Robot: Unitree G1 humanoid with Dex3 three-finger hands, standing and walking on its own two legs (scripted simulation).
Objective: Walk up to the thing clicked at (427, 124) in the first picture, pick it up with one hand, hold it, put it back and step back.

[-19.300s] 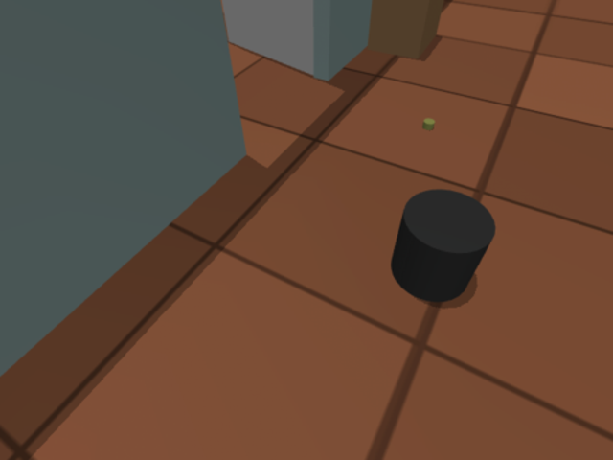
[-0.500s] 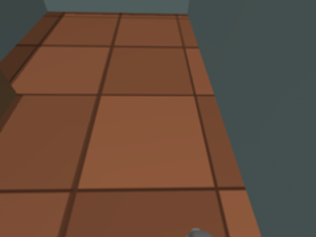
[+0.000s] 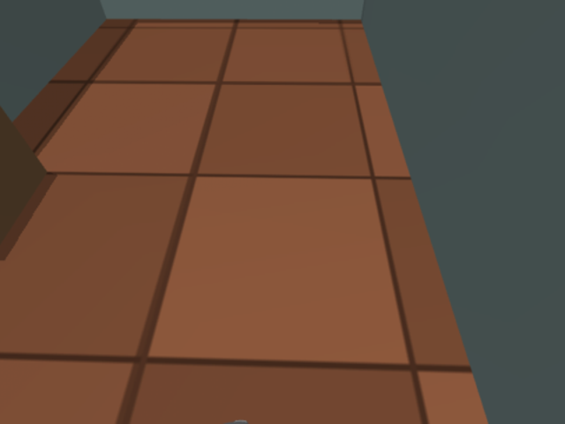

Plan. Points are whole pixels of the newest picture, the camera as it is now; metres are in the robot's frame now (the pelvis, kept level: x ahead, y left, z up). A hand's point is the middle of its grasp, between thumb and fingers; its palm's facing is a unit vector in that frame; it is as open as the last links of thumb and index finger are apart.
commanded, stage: walk up
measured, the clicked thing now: out of the picture -0.05 +0.92 -0.73
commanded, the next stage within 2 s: stand in 0.64 s
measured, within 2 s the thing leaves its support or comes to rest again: neither
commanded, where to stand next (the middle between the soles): +0.08 +0.00 m, yaw +1 degrees
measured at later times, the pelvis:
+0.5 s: pelvis +0.02 +0.00 +0.03, yaw +1 degrees
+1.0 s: pelvis +0.03 -0.01 +0.03, yaw +0 degrees
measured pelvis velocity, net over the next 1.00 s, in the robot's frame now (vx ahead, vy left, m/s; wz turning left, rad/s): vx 0.03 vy -0.01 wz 0.01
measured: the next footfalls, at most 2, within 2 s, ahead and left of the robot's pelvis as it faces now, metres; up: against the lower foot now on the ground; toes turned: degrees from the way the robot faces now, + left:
none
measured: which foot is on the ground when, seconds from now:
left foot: down 0.00-1.00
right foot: down 0.00-1.00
